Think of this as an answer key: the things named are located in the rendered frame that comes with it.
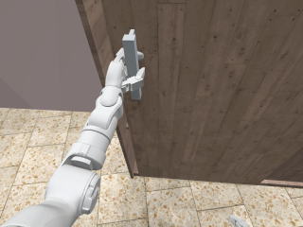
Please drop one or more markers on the wardrobe door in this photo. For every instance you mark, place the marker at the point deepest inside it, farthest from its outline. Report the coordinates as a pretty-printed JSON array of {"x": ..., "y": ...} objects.
[
  {"x": 291, "y": 170},
  {"x": 222, "y": 95}
]

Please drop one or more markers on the left robot hand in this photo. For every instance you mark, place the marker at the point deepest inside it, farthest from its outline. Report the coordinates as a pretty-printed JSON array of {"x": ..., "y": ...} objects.
[{"x": 117, "y": 74}]

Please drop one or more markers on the right robot hand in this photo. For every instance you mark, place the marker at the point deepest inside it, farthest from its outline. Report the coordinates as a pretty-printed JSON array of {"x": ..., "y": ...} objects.
[{"x": 237, "y": 222}]

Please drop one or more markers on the robot left forearm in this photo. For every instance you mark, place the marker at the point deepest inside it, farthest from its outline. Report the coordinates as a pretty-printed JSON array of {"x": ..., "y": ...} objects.
[{"x": 89, "y": 150}]

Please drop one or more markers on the robot left upper arm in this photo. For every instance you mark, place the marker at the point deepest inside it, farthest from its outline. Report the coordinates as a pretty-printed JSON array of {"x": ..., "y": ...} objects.
[{"x": 72, "y": 192}]

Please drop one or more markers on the handle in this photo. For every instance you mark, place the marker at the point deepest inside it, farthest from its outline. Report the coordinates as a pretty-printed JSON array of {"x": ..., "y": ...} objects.
[{"x": 131, "y": 59}]

